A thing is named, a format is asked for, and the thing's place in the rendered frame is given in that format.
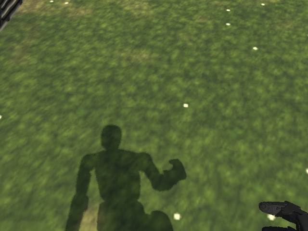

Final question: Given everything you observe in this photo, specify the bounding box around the right robot hand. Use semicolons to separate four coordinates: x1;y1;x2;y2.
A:
259;200;308;231

